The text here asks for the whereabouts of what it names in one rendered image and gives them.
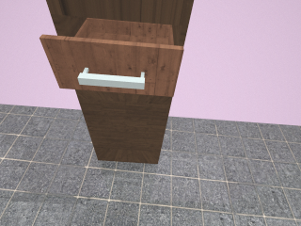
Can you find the drawer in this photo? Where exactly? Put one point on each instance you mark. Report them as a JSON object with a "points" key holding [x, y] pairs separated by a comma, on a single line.
{"points": [[121, 48]]}

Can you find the cabinet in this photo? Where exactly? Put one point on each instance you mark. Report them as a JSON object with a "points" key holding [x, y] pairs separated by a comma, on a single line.
{"points": [[124, 127]]}

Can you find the handle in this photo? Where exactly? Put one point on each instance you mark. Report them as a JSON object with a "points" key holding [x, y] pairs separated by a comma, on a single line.
{"points": [[112, 81]]}

